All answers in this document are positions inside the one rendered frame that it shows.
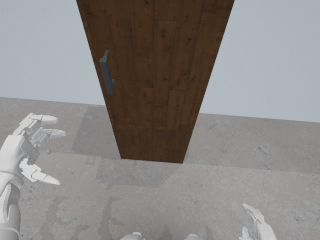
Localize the handle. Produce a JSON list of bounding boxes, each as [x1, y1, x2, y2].
[[99, 50, 115, 95]]

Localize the robot left forearm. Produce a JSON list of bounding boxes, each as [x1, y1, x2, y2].
[[0, 171, 24, 240]]

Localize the cupboard door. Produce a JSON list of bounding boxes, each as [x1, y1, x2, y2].
[[81, 0, 228, 131]]

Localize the robot right shin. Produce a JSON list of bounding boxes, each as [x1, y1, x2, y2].
[[186, 234, 198, 239]]

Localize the robot right hand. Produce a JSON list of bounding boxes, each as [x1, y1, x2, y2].
[[239, 203, 277, 240]]

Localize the robot left hand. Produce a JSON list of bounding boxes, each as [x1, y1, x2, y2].
[[0, 113, 67, 188]]

